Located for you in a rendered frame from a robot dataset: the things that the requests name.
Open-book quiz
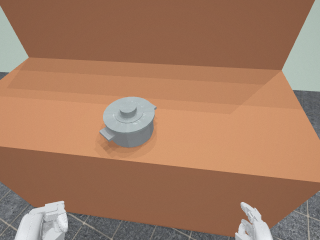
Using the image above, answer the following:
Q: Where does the left robot hand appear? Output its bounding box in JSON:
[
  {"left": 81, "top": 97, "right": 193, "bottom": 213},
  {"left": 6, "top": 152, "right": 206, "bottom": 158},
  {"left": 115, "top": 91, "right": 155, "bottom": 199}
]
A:
[{"left": 14, "top": 201, "right": 68, "bottom": 240}]

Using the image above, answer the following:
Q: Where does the right robot hand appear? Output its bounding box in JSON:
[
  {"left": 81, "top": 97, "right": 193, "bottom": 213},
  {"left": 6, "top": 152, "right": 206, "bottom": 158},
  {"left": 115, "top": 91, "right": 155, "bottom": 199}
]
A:
[{"left": 235, "top": 202, "right": 273, "bottom": 240}]

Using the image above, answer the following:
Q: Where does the lid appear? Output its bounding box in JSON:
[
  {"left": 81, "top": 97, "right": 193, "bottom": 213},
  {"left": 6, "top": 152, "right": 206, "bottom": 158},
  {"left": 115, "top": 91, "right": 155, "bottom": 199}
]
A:
[{"left": 103, "top": 96, "right": 155, "bottom": 134}]

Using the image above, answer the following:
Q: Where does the table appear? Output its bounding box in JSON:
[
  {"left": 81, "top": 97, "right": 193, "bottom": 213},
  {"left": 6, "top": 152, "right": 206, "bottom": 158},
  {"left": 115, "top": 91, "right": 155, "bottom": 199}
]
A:
[{"left": 0, "top": 0, "right": 320, "bottom": 237}]

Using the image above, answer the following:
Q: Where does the pot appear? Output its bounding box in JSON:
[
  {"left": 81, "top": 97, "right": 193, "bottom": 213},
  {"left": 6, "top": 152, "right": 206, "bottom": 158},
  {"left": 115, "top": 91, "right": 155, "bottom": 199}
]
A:
[{"left": 99, "top": 104, "right": 157, "bottom": 148}]

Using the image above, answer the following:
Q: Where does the knob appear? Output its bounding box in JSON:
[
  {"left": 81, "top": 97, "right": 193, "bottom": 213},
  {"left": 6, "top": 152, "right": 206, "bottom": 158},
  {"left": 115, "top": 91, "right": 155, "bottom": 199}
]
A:
[{"left": 119, "top": 101, "right": 137, "bottom": 116}]

